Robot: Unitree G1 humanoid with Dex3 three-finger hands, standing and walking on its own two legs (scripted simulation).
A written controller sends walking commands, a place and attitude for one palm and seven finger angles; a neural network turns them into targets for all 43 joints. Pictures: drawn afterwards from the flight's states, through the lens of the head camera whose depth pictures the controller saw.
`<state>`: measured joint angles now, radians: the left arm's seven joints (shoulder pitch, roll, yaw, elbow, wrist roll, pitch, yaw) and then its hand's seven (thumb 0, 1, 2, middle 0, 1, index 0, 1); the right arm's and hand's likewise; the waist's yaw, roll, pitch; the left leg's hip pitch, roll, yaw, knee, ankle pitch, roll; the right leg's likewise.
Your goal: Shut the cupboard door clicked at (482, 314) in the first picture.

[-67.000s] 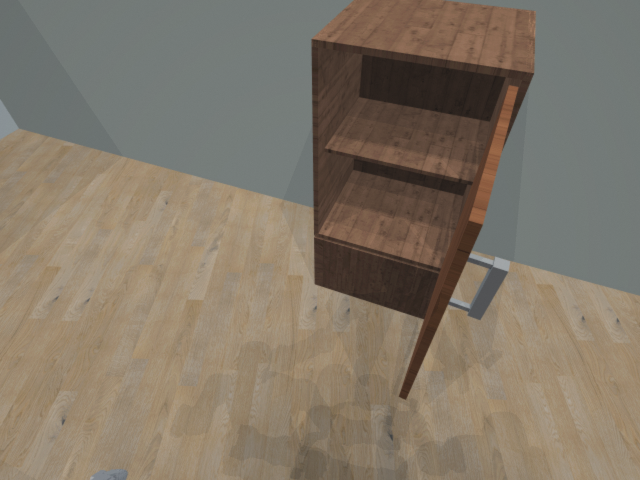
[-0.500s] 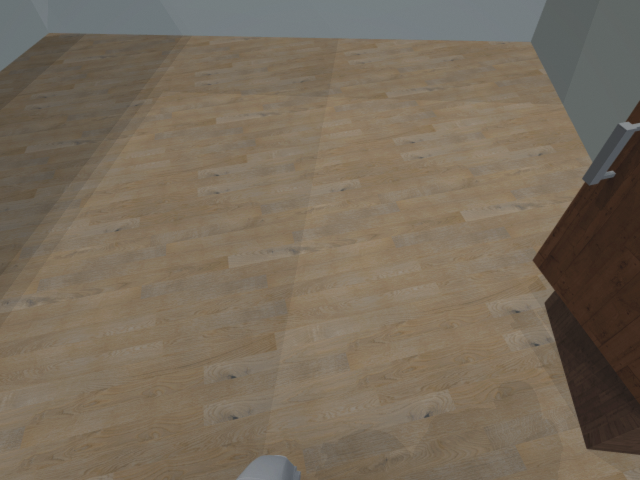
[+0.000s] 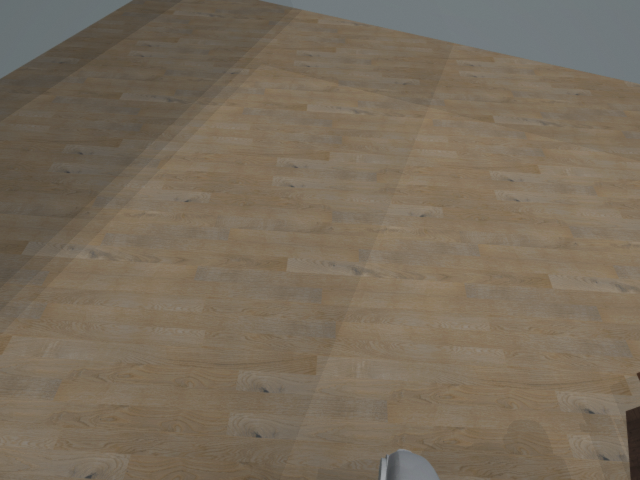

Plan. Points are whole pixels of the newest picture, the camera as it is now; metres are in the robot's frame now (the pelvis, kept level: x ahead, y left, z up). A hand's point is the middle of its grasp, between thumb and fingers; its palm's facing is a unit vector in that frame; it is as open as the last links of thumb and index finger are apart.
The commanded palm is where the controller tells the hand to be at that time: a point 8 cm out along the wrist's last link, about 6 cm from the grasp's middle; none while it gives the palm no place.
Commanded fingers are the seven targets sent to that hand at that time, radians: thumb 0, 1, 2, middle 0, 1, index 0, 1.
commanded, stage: walk to a spot facing it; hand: left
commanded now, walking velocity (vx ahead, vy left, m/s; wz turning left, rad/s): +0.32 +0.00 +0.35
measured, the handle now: out of the picture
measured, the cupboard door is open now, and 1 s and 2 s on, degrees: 20 20 20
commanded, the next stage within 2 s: turn to face it in 0.28 s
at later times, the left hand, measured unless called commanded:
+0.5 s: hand (216, 429) +0.20 +0.17 -0.16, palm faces +0.27 -0.94 -0.22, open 7.2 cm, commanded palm none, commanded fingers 0.00 0.90 0.90 -0.20 -0.30 -0.20 -0.30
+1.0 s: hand (209, 369) +0.28 +0.20 -0.17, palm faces +0.06 -0.96 -0.26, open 7.4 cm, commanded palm none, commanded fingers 0.00 0.90 0.90 -0.20 -0.30 -0.20 -0.30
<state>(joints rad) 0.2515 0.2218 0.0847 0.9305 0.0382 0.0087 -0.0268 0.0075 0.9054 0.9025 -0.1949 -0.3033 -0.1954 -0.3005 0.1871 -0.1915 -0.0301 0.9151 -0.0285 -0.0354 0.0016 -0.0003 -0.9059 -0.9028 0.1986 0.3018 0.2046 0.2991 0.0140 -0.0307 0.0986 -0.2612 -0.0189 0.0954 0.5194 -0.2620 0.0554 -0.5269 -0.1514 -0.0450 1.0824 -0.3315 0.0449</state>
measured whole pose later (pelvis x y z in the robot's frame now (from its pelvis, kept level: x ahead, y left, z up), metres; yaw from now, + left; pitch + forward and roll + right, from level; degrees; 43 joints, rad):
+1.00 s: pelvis +0.24 +0.00 -0.01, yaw -2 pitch +0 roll -1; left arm 0.26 0.18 0.08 0.92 0.03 0.03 0.00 0.00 0.90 0.90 -0.20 -0.30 -0.20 -0.30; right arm 0.11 -0.23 -0.07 0.95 -0.01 0.07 -0.02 0.00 -0.91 -0.90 0.20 0.30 0.21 0.30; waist 0.05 0.05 0.09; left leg -0.43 0.05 0.07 1.03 -0.50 -0.04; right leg -0.30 0.01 -0.04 0.61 -0.32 -0.02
